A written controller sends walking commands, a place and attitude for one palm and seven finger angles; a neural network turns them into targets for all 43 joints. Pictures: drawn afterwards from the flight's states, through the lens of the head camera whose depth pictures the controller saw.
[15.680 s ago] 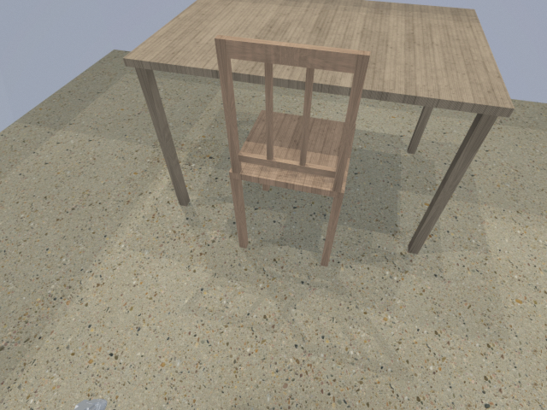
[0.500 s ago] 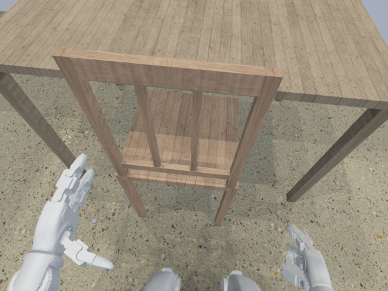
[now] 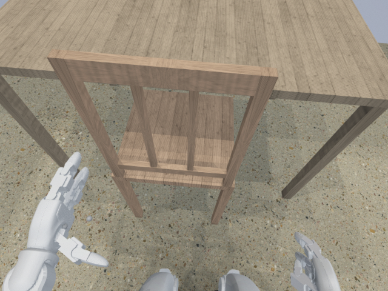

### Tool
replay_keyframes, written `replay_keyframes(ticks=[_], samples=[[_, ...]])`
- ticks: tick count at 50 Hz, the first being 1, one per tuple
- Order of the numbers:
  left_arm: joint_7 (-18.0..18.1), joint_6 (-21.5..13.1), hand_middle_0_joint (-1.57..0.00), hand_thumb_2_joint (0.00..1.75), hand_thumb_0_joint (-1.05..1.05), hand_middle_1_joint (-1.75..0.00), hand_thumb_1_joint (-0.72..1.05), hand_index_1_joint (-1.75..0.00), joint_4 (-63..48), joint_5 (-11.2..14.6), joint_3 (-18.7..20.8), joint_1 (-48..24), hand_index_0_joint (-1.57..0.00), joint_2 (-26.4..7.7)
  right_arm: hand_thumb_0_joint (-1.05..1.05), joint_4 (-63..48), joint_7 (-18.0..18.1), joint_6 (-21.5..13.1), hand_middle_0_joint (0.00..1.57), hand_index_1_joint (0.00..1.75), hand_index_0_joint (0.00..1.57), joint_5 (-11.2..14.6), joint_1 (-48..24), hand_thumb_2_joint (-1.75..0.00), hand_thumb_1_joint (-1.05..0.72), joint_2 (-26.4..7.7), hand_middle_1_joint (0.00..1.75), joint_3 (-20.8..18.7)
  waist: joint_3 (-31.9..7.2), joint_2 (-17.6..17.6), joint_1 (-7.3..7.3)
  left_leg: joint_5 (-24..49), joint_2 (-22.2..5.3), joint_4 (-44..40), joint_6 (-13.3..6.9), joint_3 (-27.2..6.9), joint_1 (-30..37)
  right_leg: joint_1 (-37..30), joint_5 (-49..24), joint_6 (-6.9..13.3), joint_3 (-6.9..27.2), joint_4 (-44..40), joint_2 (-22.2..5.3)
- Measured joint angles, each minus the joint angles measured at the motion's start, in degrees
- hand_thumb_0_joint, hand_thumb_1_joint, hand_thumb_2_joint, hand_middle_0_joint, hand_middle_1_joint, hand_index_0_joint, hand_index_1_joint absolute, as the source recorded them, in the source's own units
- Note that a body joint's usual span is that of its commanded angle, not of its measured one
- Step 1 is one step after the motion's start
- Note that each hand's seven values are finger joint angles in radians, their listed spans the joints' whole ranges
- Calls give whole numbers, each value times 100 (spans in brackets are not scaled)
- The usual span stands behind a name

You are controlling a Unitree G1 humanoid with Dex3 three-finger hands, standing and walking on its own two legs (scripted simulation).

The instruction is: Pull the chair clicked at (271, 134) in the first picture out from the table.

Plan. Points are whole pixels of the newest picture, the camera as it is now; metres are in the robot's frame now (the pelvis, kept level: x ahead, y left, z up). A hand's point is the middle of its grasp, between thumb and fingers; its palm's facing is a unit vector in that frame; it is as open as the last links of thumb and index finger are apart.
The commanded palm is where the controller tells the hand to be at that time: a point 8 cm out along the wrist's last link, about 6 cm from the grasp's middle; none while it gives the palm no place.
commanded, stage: raise the hand toward the chair's back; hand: left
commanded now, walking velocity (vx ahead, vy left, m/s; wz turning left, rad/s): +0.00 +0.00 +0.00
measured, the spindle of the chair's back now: (146, 133) +0.46 +0.14 +0.00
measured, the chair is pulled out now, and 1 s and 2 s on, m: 0.00 0.00 0.00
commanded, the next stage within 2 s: aim the fingers beside a spindle in 0.08 s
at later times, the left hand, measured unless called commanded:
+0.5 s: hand (104, 214) +0.25 +0.18 +0.02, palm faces -0.06 -1.00 -0.04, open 16.9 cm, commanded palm +0.24 +0.24 +0.02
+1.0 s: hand (126, 202) +0.29 +0.15 +0.00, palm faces -0.06 -1.00 -0.04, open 16.9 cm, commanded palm +0.27 +0.21 +0.00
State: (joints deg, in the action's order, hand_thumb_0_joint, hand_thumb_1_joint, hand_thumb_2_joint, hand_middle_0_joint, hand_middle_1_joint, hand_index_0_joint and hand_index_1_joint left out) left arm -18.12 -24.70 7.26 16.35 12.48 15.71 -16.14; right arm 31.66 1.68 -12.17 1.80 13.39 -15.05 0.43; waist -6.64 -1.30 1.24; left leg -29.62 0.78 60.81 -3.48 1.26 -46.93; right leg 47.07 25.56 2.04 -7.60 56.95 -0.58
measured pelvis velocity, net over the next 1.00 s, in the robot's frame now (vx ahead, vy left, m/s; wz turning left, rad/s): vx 0.00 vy -0.01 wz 0.00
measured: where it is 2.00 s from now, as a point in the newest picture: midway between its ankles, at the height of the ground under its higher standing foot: outside the picture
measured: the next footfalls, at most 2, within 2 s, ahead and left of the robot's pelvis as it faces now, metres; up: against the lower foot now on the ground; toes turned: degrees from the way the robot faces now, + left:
none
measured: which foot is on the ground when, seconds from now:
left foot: down 0.00-1.00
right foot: down 0.00-1.00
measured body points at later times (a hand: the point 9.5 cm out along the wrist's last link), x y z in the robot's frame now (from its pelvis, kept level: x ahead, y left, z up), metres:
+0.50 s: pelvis +0.00 -0.01 -0.01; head +0.09 +0.01 +0.43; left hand +0.25 +0.24 +0.03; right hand +0.18 -0.25 -0.09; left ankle +0.00 +0.08 -0.67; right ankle +0.02 -0.10 -0.67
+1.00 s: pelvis +0.00 -0.01 -0.02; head +0.10 -0.01 +0.42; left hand +0.28 +0.21 +0.01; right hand +0.17 -0.26 -0.11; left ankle +0.00 +0.08 -0.67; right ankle +0.02 -0.10 -0.67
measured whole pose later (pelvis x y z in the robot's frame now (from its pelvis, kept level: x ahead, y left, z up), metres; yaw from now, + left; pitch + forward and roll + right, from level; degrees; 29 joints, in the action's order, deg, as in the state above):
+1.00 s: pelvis +0.00 -0.01 -0.02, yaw +0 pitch +19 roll -2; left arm -12.6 -25.7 13.2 12.7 7.0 5.4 -12.8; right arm 31.7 0.9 -9.3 1.1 11.9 -14.7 0.8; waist -7.6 -1.4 1.4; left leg -31.6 0.5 66.4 -2.8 1.6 -54.1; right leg 55.0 28.1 3.0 -7.3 63.7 -0.7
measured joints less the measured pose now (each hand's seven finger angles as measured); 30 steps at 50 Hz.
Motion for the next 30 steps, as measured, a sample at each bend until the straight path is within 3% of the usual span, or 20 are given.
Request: replay_keyframes(ticks=[18, 30], samples=[[-90, 11, -7, 30, -2, -8, -50, -8, 129, 29, -57, -140, -6, 71, 1, 7, 7, -66, 21, 30, 20, -8, -112, -90, -91, 35, 30, 61, -57, -5, -39, -58, -12, 129, 27, -39, -144, 138, 73, 36, -37, 132, 7], [187, -42, -7, 30, -2, -8, -50, -8, 138, -138, -306, -378, -6, 177, 1, -1, -31, 39, 20, 30, 20, -44, -106, -90, -91, 13, 30, 19, -69, -2, 6, -125, -18, 310, 39, -11, -372, 394, 147, 53, -13, 349, 0]])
